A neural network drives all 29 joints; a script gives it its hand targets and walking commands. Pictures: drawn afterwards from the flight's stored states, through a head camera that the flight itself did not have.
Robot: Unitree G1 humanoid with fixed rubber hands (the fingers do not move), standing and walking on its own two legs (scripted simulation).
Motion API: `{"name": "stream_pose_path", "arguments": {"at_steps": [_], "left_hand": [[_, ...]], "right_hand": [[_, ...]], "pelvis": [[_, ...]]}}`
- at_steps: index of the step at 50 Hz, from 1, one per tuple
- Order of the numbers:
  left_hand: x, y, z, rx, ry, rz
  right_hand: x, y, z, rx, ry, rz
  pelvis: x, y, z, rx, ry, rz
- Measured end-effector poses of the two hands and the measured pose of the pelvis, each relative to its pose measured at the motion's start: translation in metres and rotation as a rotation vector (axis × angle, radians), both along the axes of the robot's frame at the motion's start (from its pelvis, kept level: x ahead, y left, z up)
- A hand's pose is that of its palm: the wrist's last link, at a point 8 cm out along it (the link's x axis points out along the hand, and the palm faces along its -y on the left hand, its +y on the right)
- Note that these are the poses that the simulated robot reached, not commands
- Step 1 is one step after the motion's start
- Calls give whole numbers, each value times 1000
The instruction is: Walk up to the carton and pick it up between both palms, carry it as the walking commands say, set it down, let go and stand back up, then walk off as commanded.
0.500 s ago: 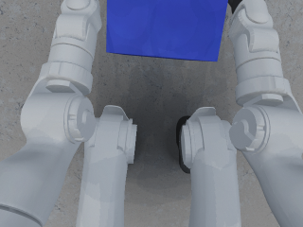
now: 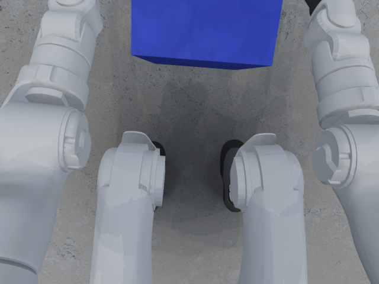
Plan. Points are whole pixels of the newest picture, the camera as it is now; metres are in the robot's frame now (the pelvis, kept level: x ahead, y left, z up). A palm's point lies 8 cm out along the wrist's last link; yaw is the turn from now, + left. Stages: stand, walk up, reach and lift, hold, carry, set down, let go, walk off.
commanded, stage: set down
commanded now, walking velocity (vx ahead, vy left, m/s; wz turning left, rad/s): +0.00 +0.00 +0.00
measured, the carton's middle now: (202, 3) +0.54 -0.01 -0.24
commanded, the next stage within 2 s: let go in 1.50 s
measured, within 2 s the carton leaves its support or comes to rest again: neither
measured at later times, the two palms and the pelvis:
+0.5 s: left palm out of the picture +0.56 +0.18 -0.07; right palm out of the picture +0.54 -0.19 -0.07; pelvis +0.00 +0.00 +0.05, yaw +0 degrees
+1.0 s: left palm out of the picture +0.57 +0.19 +0.08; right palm out of the picture +0.54 -0.20 +0.08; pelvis +0.02 +0.00 +0.18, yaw +0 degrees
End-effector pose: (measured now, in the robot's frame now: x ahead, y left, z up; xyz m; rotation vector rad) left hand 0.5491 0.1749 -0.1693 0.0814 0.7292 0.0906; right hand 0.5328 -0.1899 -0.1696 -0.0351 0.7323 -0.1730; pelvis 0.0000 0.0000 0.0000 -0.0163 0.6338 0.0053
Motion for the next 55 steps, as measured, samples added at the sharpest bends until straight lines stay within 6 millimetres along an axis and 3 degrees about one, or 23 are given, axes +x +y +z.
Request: {"name": "stream_pose_path", "arguments": {"at_steps": [10,18,36,55], "left_hand": [[8,2,11,-7,-37,3],[12,0,50,0,-85,3],[16,7,165,-1,-107,14],[17,13,282,0,-105,2]], "right_hand": [[8,-3,12,0,-36,-3],[11,-3,49,0,-81,-19],[14,-6,164,-8,-111,-19],[12,-14,280,-1,-113,-12]], "pelvis": [[-3,-1,0,-3,15,-3],[-1,0,17,-2,37,-4],[7,-1,101,2,167,-1],[22,-1,206,5,195,-1]]}}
